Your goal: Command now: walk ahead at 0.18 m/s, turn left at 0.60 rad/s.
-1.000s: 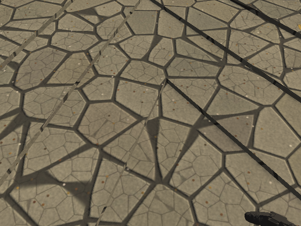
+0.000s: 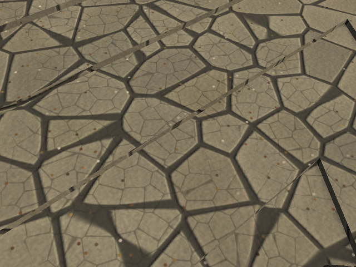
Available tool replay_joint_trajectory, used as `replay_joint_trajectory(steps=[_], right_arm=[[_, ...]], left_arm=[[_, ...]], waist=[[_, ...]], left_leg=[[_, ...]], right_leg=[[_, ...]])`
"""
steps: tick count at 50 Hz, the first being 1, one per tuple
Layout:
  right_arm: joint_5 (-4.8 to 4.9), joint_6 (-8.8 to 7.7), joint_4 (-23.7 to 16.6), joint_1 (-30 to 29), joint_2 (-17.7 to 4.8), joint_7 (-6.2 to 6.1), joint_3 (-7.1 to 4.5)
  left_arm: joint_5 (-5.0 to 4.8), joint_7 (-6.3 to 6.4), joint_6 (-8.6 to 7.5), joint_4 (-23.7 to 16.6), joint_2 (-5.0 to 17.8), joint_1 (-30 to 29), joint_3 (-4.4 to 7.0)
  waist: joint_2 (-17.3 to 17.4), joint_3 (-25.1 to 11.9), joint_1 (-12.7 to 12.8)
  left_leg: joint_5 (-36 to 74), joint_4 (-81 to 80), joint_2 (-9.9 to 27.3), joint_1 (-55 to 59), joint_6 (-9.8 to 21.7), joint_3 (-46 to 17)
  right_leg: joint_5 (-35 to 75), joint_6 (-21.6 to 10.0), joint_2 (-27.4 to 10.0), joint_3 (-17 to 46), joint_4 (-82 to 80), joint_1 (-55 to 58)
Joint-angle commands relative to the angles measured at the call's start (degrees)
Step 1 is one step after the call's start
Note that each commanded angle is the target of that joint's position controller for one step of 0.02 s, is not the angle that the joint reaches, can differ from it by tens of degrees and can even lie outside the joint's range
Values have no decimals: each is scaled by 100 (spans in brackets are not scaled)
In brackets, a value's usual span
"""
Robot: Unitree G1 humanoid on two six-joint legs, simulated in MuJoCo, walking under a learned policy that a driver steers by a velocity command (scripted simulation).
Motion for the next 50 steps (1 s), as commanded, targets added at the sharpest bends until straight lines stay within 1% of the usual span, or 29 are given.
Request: replay_joint_trajectory(steps=[1,3,6,10,12,13,14,15,16,17,18,19,20,23,27,29,33,35,37,38,39,40,41,42,43,45,46,48,50], right_arm=[[10,-52,-364,73,-803,-109,-212],[-46,-113,-385,68,-826,-161,-220],[-43,-173,-302,263,-822,-182,-210],[-50,-207,-135,644,-811,-84,-159],[-29,-206,-112,589,-771,-45,-114],[-32,-207,-105,583,-654,-37,-70],[-47,-220,-124,515,-446,-39,-3],[-49,-257,-195,379,-20,-48,114],[99,-365,-471,334,-104,-71,87],[105,-454,-404,244,-618,-91,-49],[72,-488,-310,276,-726,-57,-92],[4,-488,-169,401,-615,-29,-76],[-41,-506,-146,366,-534,-11,-66],[-42,-489,-58,278,-253,17,-16],[-53,-472,-214,-292,-52,15,79],[-42,-504,-336,-740,155,68,189],[20,-586,-442,-1102,32,214,183],[23,-631,-463,-1009,-54,274,156],[-4,-622,-241,-84,-351,249,-10],[-19,-598,43,953,-727,188,-168],[-163,-557,212,1839,-1323,113,-315],[-90,-548,299,2093,-1240,96,-251],[-64,-579,317,1620,-867,68,-101],[-36,-575,325,1208,-711,51,-45],[-52,-585,362,891,-579,62,-7],[-135,-668,393,475,-250,98,64],[-124,-728,462,449,-218,107,59],[-115,-805,630,489,-303,84,30],[-149,-815,758,622,-458,27,-8]], left_arm=[[34,24,-25,-464,557,-41,158],[5,-2,-98,-468,420,-70,116],[-8,-73,-215,-444,227,-174,24],[-71,-186,-322,-497,281,-240,6],[-79,-208,-380,-443,227,-3,7],[-54,-194,-398,-374,210,214,15],[-23,-166,-424,-279,276,613,35],[52,-118,-442,-146,579,1274,87],[177,-179,-440,-6,1224,1614,261],[85,-196,-490,-76,961,1476,225],[-3,-172,-508,-120,684,1259,140],[-11,-166,-497,-177,554,1111,90],[-22,-159,-470,-167,506,1021,63],[18,-171,-434,-35,354,1203,-19],[-29,-139,-316,206,306,1636,-57],[-51,-114,-243,255,427,1719,-48],[-97,-134,-213,405,573,2014,-55],[-131,-111,-173,437,620,1954,-60],[-155,-32,-150,446,706,1788,-58],[-136,9,-169,384,694,1652,-72],[-100,15,-246,158,221,2007,-212],[-23,-43,-397,128,115,1893,-262],[-179,-130,-477,38,534,1460,-95],[-230,-162,-505,-77,535,1059,-99],[-160,-150,-502,-114,458,880,-96],[-161,-124,-346,79,277,1259,-62],[-181,-113,-250,168,173,1400,-72],[-192,-68,-117,137,179,1222,-50],[-144,-52,-87,5,197,851,-40]], waist=[[828,-909,-22],[962,-816,-19],[980,-852,-137],[1002,-686,-267],[914,-544,-60],[841,-515,72],[705,-537,258],[-134,-549,440],[-1481,-263,335],[-983,135,348],[-737,234,228],[-576,101,136],[-478,98,111],[-489,-19,129],[-420,82,340],[-422,165,494],[-600,215,535],[-739,143,321],[-879,-514,-352],[-746,-1117,-853],[538,-2159,-902],[1631,-2698,-873],[1309,-1737,-744],[970,-959,-564],[584,-565,-358],[769,-384,101],[791,-367,166],[638,-116,200],[503,41,121]], left_leg=[[-1122,-1408,1230,1138,1135,-1915],[-1368,-1508,1123,918,1125,-1903],[-1305,-1403,1129,851,1028,-1816],[-1894,-1271,1282,654,970,-2123],[-2322,-1102,1180,302,841,-2166],[-2466,-929,1017,92,716,-2133],[-2534,-469,803,-233,517,-1956],[-2383,1173,247,-982,148,-1218],[-2518,2338,-214,-2424,-8,-404],[-2250,3159,155,-2937,-35,-677],[-1670,3422,309,-3138,-23,-704],[-1270,3576,450,-3053,-61,-506],[-877,3517,570,-2997,-111,-422],[-92,3636,674,-2601,-272,-65],[254,2854,777,-2779,-405,157],[305,2083,701,-2417,-410,388],[98,1607,516,-1833,-242,693],[-228,1276,346,-1315,-33,823],[-113,748,-22,300,269,999],[110,611,195,1903,498,602],[-1073,346,1756,4146,1240,-1843],[-2125,-948,2518,4397,1604,-4261],[-2715,-1193,2429,3723,1387,-3928],[-2346,-1309,2268,2823,1219,-3052],[-1712,-1459,2005,2070,1086,-2390],[-882,-1822,1627,1192,900,-1359],[-618,-1971,1599,1004,928,-1041],[-323,-2180,1587,857,920,-511],[-108,-2285,1592,926,925,-155]], right_leg=[[693,-33,-56,233,-421,-651],[874,-35,57,203,-1168,-406],[1163,-51,116,121,-2092,60],[1162,-225,190,20,-2786,642],[1365,-406,250,-108,-3384,1296],[1330,-469,258,-123,-3628,1716],[1154,-558,-10,150,-3850,2235],[486,-830,-953,1333,-4461,2859],[-1143,-1598,-1943,3626,-5395,3178],[-1663,-1890,-2121,4043,-5522,3020],[-1349,-1741,-1891,3548,-5436,3048],[-846,-1569,-1615,3034,-5402,3073],[-265,-1469,-1447,2644,-5456,3002],[1291,-1378,-1022,1664,-5574,2745],[2526,-1379,-938,1066,-5622,2960],[2821,-1314,-893,781,-5692,2799],[3456,-1410,-1135,661,-5635,2921],[4486,-1338,-1206,554,-5346,3030],[6734,-1125,-1065,246,-4283,2962],[6709,-922,-856,59,-3116,2277],[4532,-522,-186,-244,-867,213],[-126,-488,479,579,244,-667],[30,-536,170,854,979,-1393],[510,-614,-124,576,897,-1534],[899,-626,-330,412,647,-1343],[1349,-588,-582,482,356,-633],[1428,-538,-577,455,374,-477],[1728,-425,-560,543,203,-721],[2185,-302,-510,619,-247,-1081]])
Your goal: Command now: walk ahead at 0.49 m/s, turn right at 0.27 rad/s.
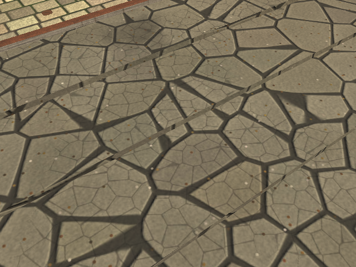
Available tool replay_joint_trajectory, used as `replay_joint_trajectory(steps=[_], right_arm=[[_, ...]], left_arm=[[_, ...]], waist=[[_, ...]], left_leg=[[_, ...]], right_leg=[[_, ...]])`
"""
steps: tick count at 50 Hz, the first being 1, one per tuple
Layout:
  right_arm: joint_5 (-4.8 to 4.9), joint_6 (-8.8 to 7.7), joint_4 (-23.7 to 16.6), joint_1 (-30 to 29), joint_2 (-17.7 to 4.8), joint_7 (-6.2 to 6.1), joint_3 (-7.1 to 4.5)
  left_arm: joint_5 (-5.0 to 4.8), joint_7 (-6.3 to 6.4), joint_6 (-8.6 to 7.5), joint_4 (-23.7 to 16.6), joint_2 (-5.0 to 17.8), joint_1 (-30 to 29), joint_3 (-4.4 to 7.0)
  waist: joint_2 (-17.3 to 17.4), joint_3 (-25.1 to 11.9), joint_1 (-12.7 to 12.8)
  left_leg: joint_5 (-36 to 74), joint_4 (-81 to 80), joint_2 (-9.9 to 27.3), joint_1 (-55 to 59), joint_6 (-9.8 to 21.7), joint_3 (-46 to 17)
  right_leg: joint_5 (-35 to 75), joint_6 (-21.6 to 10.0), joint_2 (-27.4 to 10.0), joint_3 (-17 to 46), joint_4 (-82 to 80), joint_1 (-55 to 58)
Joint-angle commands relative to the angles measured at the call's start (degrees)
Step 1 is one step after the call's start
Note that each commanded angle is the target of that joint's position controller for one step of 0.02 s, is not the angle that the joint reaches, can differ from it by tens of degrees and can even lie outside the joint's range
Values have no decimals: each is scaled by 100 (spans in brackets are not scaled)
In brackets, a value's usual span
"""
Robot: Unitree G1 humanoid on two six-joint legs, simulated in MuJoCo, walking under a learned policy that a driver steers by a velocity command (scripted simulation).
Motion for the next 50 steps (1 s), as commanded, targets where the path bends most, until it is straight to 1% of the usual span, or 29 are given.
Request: replay_joint_trajectory(steps=[1,5,8,10,12,13,14,15,16,17,18,19,20,21,22,24,27,30,33,36,38,40,41,42,43,44,45,47,50], right_arm=[[-32,-152,-261,-334,-658,-77,-133],[-13,-120,-182,-215,-916,-134,-162],[39,-36,-45,21,-1052,-143,-197],[60,79,-2,-13,-1088,-159,-202],[109,204,1,-75,-1256,-213,-244],[142,257,-33,-146,-1344,-252,-269],[168,315,-72,-248,-1383,-288,-287],[174,341,-115,-265,-1288,-307,-250],[-38,298,-253,13,-986,-290,-131],[-195,171,-458,721,-350,-190,99],[-40,83,-318,385,-976,-120,-11],[134,71,-524,-169,-1056,-109,-41],[86,92,-555,-412,-960,-175,-13],[19,152,-573,-540,-992,-252,-32],[28,248,-588,-467,-1051,-279,-68],[-12,375,-552,-266,-929,-316,-55],[-54,451,-572,-367,-828,-390,-25],[-28,517,-643,-658,-807,-397,-20],[12,521,-745,-983,-811,-372,-31],[36,466,-658,-861,-804,-314,-21],[24,404,-662,-846,-712,-249,8],[-54,323,-615,-726,-520,-162,75],[-144,313,-688,-821,-901,-164,23],[-180,339,-762,-1138,-1071,-182,18],[-128,374,-735,-1285,-798,-170,58],[-61,390,-757,-1211,-818,-138,30],[-17,397,-726,-1097,-964,-129,-12],[46,391,-771,-1037,-1180,-142,-81],[104,479,-884,-915,-1106,-212,-119]], left_arm=[[39,15,61,-223,230,195,69],[55,-126,27,-419,141,-435,10],[38,-234,7,-664,111,-924,-33],[73,-320,-2,-848,116,-1140,-44],[116,-405,-10,-1001,242,-1052,14],[134,-429,-8,-995,373,-776,78],[133,-432,-10,-870,552,-161,181],[146,-364,-19,-662,856,617,346],[148,-222,28,-616,1369,1106,484],[270,-188,14,-871,1869,737,473],[233,-212,23,-1057,1385,866,398],[196,-215,12,-1095,1125,543,317],[89,-185,42,-1075,938,302,279],[77,-144,88,-1130,820,58,233],[145,-113,120,-1196,774,-108,201],[226,-90,124,-1269,834,-262,216],[174,-5,160,-1266,937,-237,249],[122,103,291,-1321,959,-289,247],[134,157,386,-1365,956,-320,246],[220,131,422,-1333,745,-325,158],[253,69,413,-1231,489,-284,35],[249,9,360,-1014,154,-111,-114],[368,-1,301,-944,123,195,-129],[434,-30,249,-863,196,712,-89],[453,-9,247,-905,309,430,-78],[388,21,267,-950,534,-45,-6],[342,57,309,-999,538,-332,25],[318,92,394,-1054,471,-337,40],[270,103,359,-1029,325,-246,70]], waist=[[560,281,204],[470,285,-47],[417,476,-278],[442,595,-322],[664,408,-202],[814,167,-49],[826,-165,269],[594,-587,649],[-268,-1152,708],[-1482,-1999,20],[-439,-2871,560],[-186,-2191,534],[265,-1515,397],[274,-1103,263],[115,-948,62],[-72,-900,-98],[-103,-955,-88],[-224,-936,6],[-430,-737,122],[-595,-809,224],[-575,-850,242],[-351,-712,99],[203,-646,366],[1046,-553,856],[1344,-508,731],[1174,-324,452],[1090,-274,320],[1243,-127,292],[1131,-267,203]], left_leg=[[96,-1442,1512,-209,922,-873],[520,-1496,1653,291,794,-383],[678,-1409,1831,997,689,-124],[1412,-1053,1814,1274,549,151],[2984,-401,1847,1466,396,284],[3919,103,1808,1552,298,331],[4457,909,1679,1529,165,402],[4230,2092,1344,1198,-71,537],[1775,3836,974,-293,-414,528],[-3080,5956,-158,-2491,-796,-89],[-2953,6448,65,-2496,-693,-1218],[-2418,6292,322,-2802,-570,-1217],[-1966,5878,548,-2925,-566,-1096],[-1672,5526,668,-2795,-593,-1082],[-1514,5343,715,-2420,-587,-1113],[-1342,5067,598,-2124,-671,-1035],[-1015,4391,473,-2204,-831,-1069],[-622,3722,398,-2216,-909,-1170],[-494,3049,302,-2124,-889,-1267],[-545,2511,424,-1673,-838,-1129],[-554,1952,473,-1083,-724,-1017],[758,424,538,-94,-484,-1046],[1811,323,1108,145,-230,-1760],[2492,452,1530,66,256,-2170],[1370,287,1516,-521,493,-2326],[580,243,1172,-670,313,-2184],[289,243,1077,-726,192,-2165],[309,260,1088,-732,224,-2353],[717,509,1043,-564,354,-2554]], right_leg=[[793,160,-111,274,-457,-332],[1547,165,-76,-22,-1676,-247],[1535,49,-82,-158,-2362,-483],[1303,-46,-11,-366,-2809,-369],[807,-166,220,-645,-2977,69],[543,-255,423,-802,-3010,464],[541,-380,666,-921,-3254,1137],[1145,-552,937,-934,-3739,2221],[3258,-890,38,265,-3462,3949],[4857,-2245,-1584,3107,-3501,5714],[4433,-2285,-1550,3253,-3799,5699],[4012,-1996,-1260,2448,-3871,5159],[3503,-1708,-943,1910,-4002,4389],[3237,-1573,-760,1678,-4181,3663],[3124,-1515,-609,1521,-4368,3054],[3327,-1534,-482,1351,-4492,2490],[3235,-1460,-343,1271,-4424,2352],[1814,-1253,-196,1471,-4423,2286],[510,-1117,-107,1823,-4463,2209],[774,-1106,-247,1759,-4242,2352],[1326,-1092,-309,1722,-3998,2361],[1041,-712,4,1384,-3792,2148],[236,-394,399,1036,-3394,2037],[-1015,-101,874,520,-3242,1995],[-737,85,749,347,-3505,2442],[-501,102,804,274,-3481,2515],[-347,74,830,183,-3391,2540],[-309,41,830,113,-3353,2436],[-261,41,864,-62,-3221,2377]])
Over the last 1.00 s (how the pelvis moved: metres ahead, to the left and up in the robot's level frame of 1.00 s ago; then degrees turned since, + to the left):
0.37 0.05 0.04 5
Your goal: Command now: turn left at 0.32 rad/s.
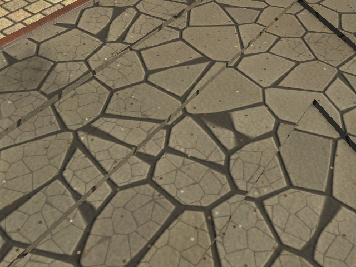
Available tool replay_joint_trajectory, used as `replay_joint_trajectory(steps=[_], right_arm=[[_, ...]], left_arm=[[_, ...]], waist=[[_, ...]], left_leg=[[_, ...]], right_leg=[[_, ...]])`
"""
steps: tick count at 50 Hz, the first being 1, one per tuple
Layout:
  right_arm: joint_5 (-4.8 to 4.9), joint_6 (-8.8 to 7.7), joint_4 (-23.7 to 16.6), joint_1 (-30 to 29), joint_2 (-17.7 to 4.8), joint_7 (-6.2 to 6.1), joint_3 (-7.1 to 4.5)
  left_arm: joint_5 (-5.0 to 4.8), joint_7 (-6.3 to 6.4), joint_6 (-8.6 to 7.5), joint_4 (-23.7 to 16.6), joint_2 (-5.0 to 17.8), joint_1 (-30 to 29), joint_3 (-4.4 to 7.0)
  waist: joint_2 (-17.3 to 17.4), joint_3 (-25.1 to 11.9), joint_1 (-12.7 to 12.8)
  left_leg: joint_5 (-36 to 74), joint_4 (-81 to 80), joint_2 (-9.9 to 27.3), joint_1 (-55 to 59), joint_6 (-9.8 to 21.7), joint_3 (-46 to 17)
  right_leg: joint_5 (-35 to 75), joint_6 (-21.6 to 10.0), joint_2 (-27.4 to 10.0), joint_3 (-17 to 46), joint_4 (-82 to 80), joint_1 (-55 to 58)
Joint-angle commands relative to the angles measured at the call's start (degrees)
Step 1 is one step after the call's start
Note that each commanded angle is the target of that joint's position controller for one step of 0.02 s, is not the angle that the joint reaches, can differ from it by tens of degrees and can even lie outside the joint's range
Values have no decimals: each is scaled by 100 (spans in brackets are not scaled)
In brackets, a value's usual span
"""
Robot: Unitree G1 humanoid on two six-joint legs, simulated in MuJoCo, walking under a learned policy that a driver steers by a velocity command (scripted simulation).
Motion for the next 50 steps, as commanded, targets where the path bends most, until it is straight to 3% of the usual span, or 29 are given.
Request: replay_joint_trajectory(steps=[1,3,5,6,7,8,9,10,11,15,17,19,20,21,22,23,24,26,28,33,38,42,44,45,46,47,48,49,50], right_arm=[[70,6,-552,-275,-1055,-83,-325],[85,79,-678,-315,-1042,-108,-357],[112,132,-806,-374,-961,-107,-363],[115,146,-856,-386,-900,-90,-353],[92,150,-892,-334,-823,-56,-342],[63,147,-900,-297,-868,-18,-380],[75,159,-907,-355,-1059,4,-479],[121,203,-854,-277,-1042,12,-514],[145,257,-818,-215,-878,11,-467],[150,291,-1010,-477,-531,121,-297],[170,291,-1083,-431,-665,188,-332],[138,302,-982,-26,-749,214,-402],[97,301,-903,203,-847,168,-463],[82,286,-945,387,-1270,96,-593],[-35,243,-1165,409,-1936,28,-688],[-258,117,-1200,569,-1724,100,-635],[-242,33,-1161,339,-1585,116,-579],[22,52,-1197,-196,-1219,19,-479],[14,113,-1234,-333,-1158,-64,-426],[11,166,-1201,-52,-1134,-182,-437],[-40,240,-1254,-95,-1140,-161,-447],[-14,248,-1154,68,-1035,-79,-369],[11,231,-1099,23,-899,-65,-296],[0,199,-1072,79,-765,-68,-250],[-22,147,-1106,18,-553,-63,-184],[21,58,-1224,74,-323,-64,-138],[105,-64,-1423,-395,-835,-94,-293],[154,-131,-1359,-367,-1042,-83,-386],[101,-154,-1206,-173,-979,-43,-384]], left_arm=[[-48,46,-90,-393,600,80,293],[-61,33,-105,-386,581,136,344],[-59,22,-105,-390,689,200,417],[-42,28,-101,-398,802,258,459],[-7,36,-111,-401,960,331,502],[14,82,-148,-477,973,206,494],[27,125,-191,-544,912,247,452],[-8,163,-215,-583,888,81,433],[-80,173,-220,-579,932,-130,445],[-108,161,-78,-492,1118,-188,520],[-169,136,-28,-409,1212,-37,564],[-296,117,-19,-362,1226,-74,565],[-322,99,-51,-264,1082,125,532],[-185,63,-81,-233,851,333,481],[144,38,-92,-554,516,112,327],[-7,85,-126,-647,818,-444,402],[-150,110,-107,-597,936,-539,441],[-95,198,-49,-423,949,-443,485],[-71,181,-55,-392,877,-330,484],[-125,155,-97,-392,643,-518,383],[-175,74,-149,-318,662,-534,356],[-249,-44,-260,-333,658,-479,329],[-252,-109,-384,-186,512,-116,301],[-211,-111,-436,-88,500,77,305],[-145,-90,-482,-4,669,507,332],[-26,-98,-513,147,1176,1063,425],[18,-155,-582,221,1393,1163,534],[-80,-102,-619,181,1163,894,468],[-152,-52,-628,171,965,753,403]], waist=[[887,-463,104],[665,-525,82],[137,-514,58],[-275,-456,66],[-833,-454,69],[-1187,-543,87],[-778,-529,162],[-307,-496,50],[-176,-364,-38],[-665,-475,164],[-882,-671,225],[-798,-757,5],[-574,-753,-50],[428,-699,-6],[2038,-695,98],[1388,-1217,-453],[950,-860,-289],[630,-548,-43],[757,-628,104],[796,-734,-31],[994,-673,-124],[1150,-492,-196],[1025,-303,56],[853,-258,144],[338,-305,276],[-819,-355,256],[-1094,336,424],[-802,685,261],[-720,680,147]], left_leg=[[1319,-702,930,149,763,-1378],[1326,-489,774,27,735,-1385],[965,-32,413,-348,502,-1029],[547,409,129,-739,296,-657],[-176,1047,-138,-1161,98,-216],[-1712,2211,-81,-1451,-55,97],[-2209,3383,72,-1696,-190,59],[-2075,3852,205,-1769,-263,-22],[-1767,3637,344,-1805,-310,5],[-1115,2044,430,-984,-389,658],[-942,1260,348,-572,-328,859],[-66,85,137,84,-122,1155],[474,-521,-22,618,52,1095],[2076,-848,596,1500,392,-16],[4524,-789,2265,1993,1461,-2309],[3841,-1078,2529,1663,2203,-2669],[2981,-1146,2159,1422,1962,-2172],[2069,-1124,1587,1123,1387,-1621],[2246,-1137,1320,769,1304,-1380],[1818,-1095,1180,1117,1292,-1577],[1166,-1071,1155,798,1303,-1913],[-1558,-1446,973,360,1335,-2269],[-2266,-1405,771,-36,1171,-2247],[-2342,-1192,587,-314,972,-2087],[-2309,-200,278,-1029,665,-1632],[-2019,1453,-548,-2058,254,-252],[-2068,2402,-321,-2926,122,-220],[-1526,2972,-55,-3243,94,-380],[-1088,3211,60,-3364,51,-261]], right_leg=[[216,17,-145,-154,81,177],[333,-49,-217,-132,-7,278],[523,-272,-563,195,-409,500],[777,-538,-984,631,-717,694],[1365,-982,-1728,1365,-1056,938],[2234,-1519,-2530,1963,-1179,1019],[2923,-1815,-2840,2087,-1189,993],[3007,-1709,-2716,1716,-1094,953],[2808,-1443,-2422,1223,-1078,912],[2942,-1110,-1803,-58,-966,843],[2971,-1094,-1945,-150,-807,1008],[2593,-876,-1967,-330,-411,888],[2001,-573,-1780,-580,18,563],[587,-25,-1368,-1096,1184,-521],[-2485,547,-576,-1070,2864,-2206],[-2618,583,-429,-152,3800,-2339],[-2136,530,-524,-32,4020,-2423],[-1244,553,-642,28,3728,-2427],[-741,642,-468,-66,3758,-1967],[-469,698,-322,17,2572,-1882],[-638,627,-304,-2,1607,-1173],[-873,384,-252,-289,773,-446],[-296,132,-239,-435,-419,361],[-125,0,-343,-375,-843,856],[-459,-246,-1017,358,-1036,1590],[-1888,-861,-1981,2036,-1602,1987],[-2829,-1547,-2713,3490,-2206,1402],[-3013,-1533,-2625,3276,-2236,1320],[-2660,-1307,-2324,2761,-2194,1463]])
Over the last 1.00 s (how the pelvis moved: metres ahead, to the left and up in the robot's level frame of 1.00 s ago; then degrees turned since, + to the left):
0.31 -0.06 -0.01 -19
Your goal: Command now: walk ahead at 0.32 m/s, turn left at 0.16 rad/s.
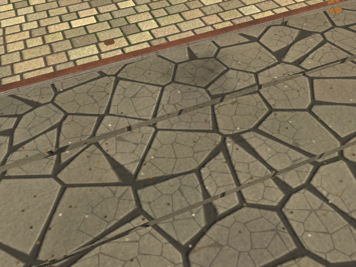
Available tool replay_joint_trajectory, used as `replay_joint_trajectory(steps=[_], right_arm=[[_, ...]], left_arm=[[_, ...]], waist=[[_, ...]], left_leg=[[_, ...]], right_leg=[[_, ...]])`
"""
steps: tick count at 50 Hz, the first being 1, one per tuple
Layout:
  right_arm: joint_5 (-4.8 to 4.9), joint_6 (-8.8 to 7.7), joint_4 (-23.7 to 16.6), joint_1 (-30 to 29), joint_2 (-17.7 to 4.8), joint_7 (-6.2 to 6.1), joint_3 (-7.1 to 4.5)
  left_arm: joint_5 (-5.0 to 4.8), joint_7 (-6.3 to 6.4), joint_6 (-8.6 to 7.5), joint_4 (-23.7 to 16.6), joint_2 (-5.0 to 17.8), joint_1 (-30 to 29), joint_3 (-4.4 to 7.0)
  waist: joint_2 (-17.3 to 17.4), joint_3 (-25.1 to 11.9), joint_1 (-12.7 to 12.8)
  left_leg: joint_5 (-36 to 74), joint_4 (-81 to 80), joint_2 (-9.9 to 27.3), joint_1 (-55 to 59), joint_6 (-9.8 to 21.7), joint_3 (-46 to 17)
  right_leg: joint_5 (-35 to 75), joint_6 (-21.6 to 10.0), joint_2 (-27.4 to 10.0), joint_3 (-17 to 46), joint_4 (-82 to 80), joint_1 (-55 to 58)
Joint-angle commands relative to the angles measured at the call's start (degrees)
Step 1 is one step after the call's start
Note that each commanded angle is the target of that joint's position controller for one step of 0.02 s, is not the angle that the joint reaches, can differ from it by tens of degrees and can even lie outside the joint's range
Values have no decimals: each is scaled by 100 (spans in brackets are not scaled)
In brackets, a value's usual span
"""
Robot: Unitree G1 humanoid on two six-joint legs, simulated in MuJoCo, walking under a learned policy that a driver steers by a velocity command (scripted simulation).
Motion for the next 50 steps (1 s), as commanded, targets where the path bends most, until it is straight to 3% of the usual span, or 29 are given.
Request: replay_joint_trajectory(steps=[1,3,6,8,10,13,15,16,17,18,19,20,21,22,24,27,30,32,37,40,41,42,43,44,45,46,47,48,50], right_arm=[[-35,-291,-495,-392,-803,44,-292],[-69,-369,-460,-526,-514,118,-228],[-32,-427,-540,-827,-234,184,-122],[-30,-462,-668,-1251,-77,235,-28],[-6,-495,-760,-1585,114,308,82],[38,-550,-742,-1333,-219,376,-28],[30,-536,-491,-364,-550,332,-211],[21,-511,-268,510,-864,280,-364],[-145,-477,-158,1332,-1391,199,-499],[-99,-489,-27,1845,-1441,190,-478],[-96,-547,-22,1330,-1082,171,-318],[-64,-545,-24,924,-935,151,-269],[-74,-547,24,641,-790,159,-229],[-130,-575,36,425,-618,190,-177],[-120,-643,89,168,-418,215,-144],[-61,-736,304,239,-509,206,-174],[-75,-707,416,412,-632,146,-193],[-52,-669,479,543,-803,115,-229],[53,-527,734,950,-1051,103,-305],[65,-430,827,917,-1140,94,-343],[56,-396,834,833,-1183,84,-348],[28,-351,842,794,-1114,74,-313],[-72,-347,747,869,-865,52,-196],[-106,-456,550,1586,-105,104,39],[1,-584,713,1419,-461,136,-15],[162,-657,557,831,-884,173,-135],[152,-691,431,384,-862,164,-105],[45,-684,381,149,-807,147,-105],[7,-565,461,356,-678,151,-118]], left_arm=[[-68,86,-132,-237,856,110,213],[-38,95,-137,-150,729,318,147],[-49,75,-88,-21,650,653,112],[-73,74,-3,30,684,791,102],[-110,75,73,86,892,938,129],[-188,31,61,182,1061,1075,133],[-217,64,42,174,1102,882,109],[-199,94,13,145,1030,818,75],[-152,109,-44,-94,576,1056,-61],[-94,90,-169,-196,395,911,-126],[-243,11,-242,-242,765,608,30],[-293,-27,-267,-344,801,225,27],[-217,-18,-270,-383,740,36,14],[-166,-13,-226,-332,680,126,43],[-203,-30,-77,-163,529,426,40],[-111,-6,43,-219,504,64,36],[-65,-42,0,-377,396,-599,-33],[-105,-99,-56,-479,331,-1037,-74],[-167,-253,-130,-767,462,-1779,-68],[-132,-297,-156,-778,644,-1595,-8],[-114,-279,-159,-692,764,-1212,55],[-96,-231,-154,-445,981,-369,189],[-79,-168,-140,-226,1341,632,312],[32,-147,-131,-162,2017,1013,433],[-41,-156,-124,-148,1457,1130,311],[-54,-143,-135,-180,1187,706,212],[-68,-129,-127,-222,1017,331,154],[-48,-138,-131,-230,855,23,100],[25,-155,-196,-221,684,-180,46]], waist=[[-1019,900,16],[-959,786,116],[-923,755,269],[-911,811,425],[-990,871,554],[-1275,684,280],[-1290,76,-407],[-1108,-465,-876],[104,-1410,-1019],[1304,-2052,-1058],[949,-1249,-850],[583,-481,-679],[220,-89,-504],[235,120,-250],[452,186,44],[119,503,118],[27,580,-90],[40,603,-258],[51,751,-517],[207,604,-347],[293,353,-114],[236,-174,311],[-95,-1009,688],[-1727,-1804,311],[-1622,-2265,546],[-1208,-1271,535],[-745,-739,399],[-506,-297,228],[-722,-95,-71]], left_leg=[[494,1331,599,-2717,-143,14],[1135,1547,781,-2601,-206,330],[1484,1288,971,-2657,-291,633],[1572,395,989,-2355,-332,843],[1341,-486,854,-1606,-271,1154],[1040,-719,628,-755,41,1396],[1384,-1324,280,742,342,1495],[1548,-1598,370,2021,526,1257],[145,-1951,1844,3965,1195,-1089],[-1110,-3392,2721,4279,1616,-3755],[-1543,-3723,2771,3720,1479,-3762],[-1051,-3757,2671,2954,1380,-2941],[-318,-3822,2436,2311,1282,-2226],[343,-3965,2150,1748,1174,-1643],[857,-4327,1881,1275,1161,-932],[1444,-4617,1770,1186,1202,-299],[2083,-4695,1623,1270,1176,201],[2218,-4722,1647,1414,1111,376],[2273,-4466,2033,2345,988,372],[3199,-3951,2150,2840,842,359],[4203,-3429,2058,2899,753,450],[5027,-2368,1766,2724,608,682],[4130,-797,1489,1689,385,871],[808,1492,419,-748,-84,879],[-550,2407,325,-1433,-108,-29],[-237,2704,662,-1981,-29,-29],[294,2489,1001,-1949,26,185],[698,2085,1204,-1761,22,281],[1132,1767,1394,-1193,-11,270]], right_leg=[[-1786,-1014,-1855,2699,-1992,1142],[-736,-899,-1538,1984,-2056,1092],[232,-968,-1392,1402,-2117,1065],[739,-939,-1306,1065,-2184,928],[1119,-901,-1303,812,-2333,551],[2242,-906,-1588,739,-2094,610],[4525,-624,-1470,388,-1069,544],[5012,-393,-1204,66,95,151],[3521,60,-623,-252,2266,-1685],[-848,129,88,525,3621,-2451],[-778,72,-168,887,4552,-3167],[-347,-31,-460,605,4600,-3424],[53,-80,-696,391,4420,-3327],[362,-90,-874,403,4240,-2996],[614,-37,-961,371,4139,-2549],[1149,131,-1019,310,3632,-2930],[1947,302,-926,87,2290,-2864],[2349,335,-829,-23,1482,-2680],[2303,165,-700,-4,340,-2636],[1625,-79,-516,-130,55,-2198],[1467,-197,-342,-274,-63,-1632],[1464,-359,-114,-478,-184,-517],[1714,-621,-735,172,106,1262],[830,-1591,-2254,3032,-309,3407],[17,-1765,-2445,4359,-1211,3536],[-120,-1452,-2258,3450,-1247,2872],[203,-1268,-2027,2649,-1298,2055],[676,-1185,-1793,2131,-1485,1272],[1217,-1144,-1512,1601,-1853,523]])
Over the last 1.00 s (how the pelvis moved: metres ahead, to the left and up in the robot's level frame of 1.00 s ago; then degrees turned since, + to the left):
0.01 0.05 0.00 29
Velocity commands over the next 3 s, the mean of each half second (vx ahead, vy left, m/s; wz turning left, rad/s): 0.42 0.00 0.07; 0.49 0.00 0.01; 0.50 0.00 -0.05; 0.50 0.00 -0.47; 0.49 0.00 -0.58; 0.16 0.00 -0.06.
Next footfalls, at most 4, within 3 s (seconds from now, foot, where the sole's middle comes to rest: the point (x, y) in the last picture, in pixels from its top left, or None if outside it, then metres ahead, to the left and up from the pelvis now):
0.32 left None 0.28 0.16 -0.74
0.86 right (219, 252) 0.58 -0.08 -0.74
1.36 left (160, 179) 0.89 0.15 -0.70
1.92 right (227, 141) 1.11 -0.16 -0.70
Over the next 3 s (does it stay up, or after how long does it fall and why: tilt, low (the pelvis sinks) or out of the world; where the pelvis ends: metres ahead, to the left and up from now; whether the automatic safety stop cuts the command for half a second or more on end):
stays up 1.36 -0.26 0.07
